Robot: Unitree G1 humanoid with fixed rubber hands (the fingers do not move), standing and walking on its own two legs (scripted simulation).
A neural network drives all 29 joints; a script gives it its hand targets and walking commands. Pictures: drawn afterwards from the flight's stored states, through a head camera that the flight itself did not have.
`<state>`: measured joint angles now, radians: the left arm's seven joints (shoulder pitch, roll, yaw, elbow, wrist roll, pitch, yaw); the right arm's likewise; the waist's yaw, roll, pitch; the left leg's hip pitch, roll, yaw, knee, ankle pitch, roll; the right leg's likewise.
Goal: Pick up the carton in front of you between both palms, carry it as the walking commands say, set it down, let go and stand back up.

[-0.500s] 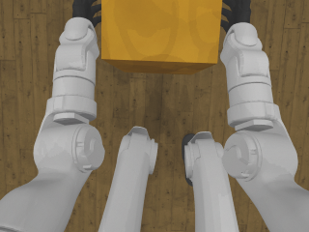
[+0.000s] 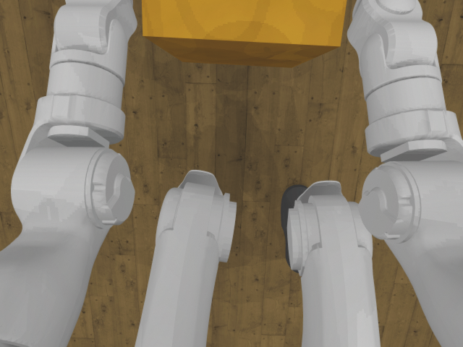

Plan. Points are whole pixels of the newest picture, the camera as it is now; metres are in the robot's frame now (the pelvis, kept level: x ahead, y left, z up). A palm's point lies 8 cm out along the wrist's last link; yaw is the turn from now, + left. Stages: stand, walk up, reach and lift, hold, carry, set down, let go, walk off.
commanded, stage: set down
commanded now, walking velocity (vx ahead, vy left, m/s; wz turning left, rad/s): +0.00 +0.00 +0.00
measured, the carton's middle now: out of the picture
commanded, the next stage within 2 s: none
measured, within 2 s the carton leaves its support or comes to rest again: rests again in 0.16 s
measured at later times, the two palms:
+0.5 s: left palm out of the picture +0.53 +0.21 -0.18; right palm out of the picture +0.55 -0.10 -0.18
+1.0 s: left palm out of the picture +0.54 +0.21 -0.20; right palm out of the picture +0.56 -0.11 -0.21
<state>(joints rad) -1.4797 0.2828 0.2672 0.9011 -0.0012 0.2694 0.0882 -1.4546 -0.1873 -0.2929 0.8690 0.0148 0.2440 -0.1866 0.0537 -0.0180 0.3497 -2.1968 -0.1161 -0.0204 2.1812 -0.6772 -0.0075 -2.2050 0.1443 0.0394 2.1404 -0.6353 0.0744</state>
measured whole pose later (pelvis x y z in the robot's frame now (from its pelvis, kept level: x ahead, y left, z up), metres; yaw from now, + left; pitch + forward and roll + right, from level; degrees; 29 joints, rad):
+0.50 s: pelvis -0.02 -0.01 -0.02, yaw +1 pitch +32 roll -1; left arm -1.54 0.32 0.34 0.99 0.08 0.25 -0.04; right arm -1.54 -0.21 -0.36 1.00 -0.03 0.21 -0.10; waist 0.05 -0.04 0.50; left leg -2.15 -0.09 -0.01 2.25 -0.66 -0.01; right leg -2.16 0.13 0.02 2.22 -0.61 0.05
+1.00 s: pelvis -0.01 -0.01 -0.03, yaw +1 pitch +32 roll -1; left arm -1.54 0.33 0.38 1.03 0.11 0.17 -0.08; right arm -1.55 -0.23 -0.37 1.03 -0.09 0.15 -0.03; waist 0.04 -0.02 0.52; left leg -2.15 -0.08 0.00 2.29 -0.69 0.00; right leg -2.16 0.11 0.01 2.26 -0.66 0.05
